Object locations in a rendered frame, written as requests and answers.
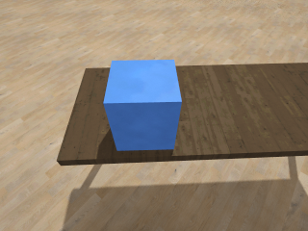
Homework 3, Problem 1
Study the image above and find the table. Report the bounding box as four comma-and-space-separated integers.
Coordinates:
57, 63, 308, 166

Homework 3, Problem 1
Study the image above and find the carton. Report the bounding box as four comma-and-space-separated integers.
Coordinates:
103, 60, 182, 151

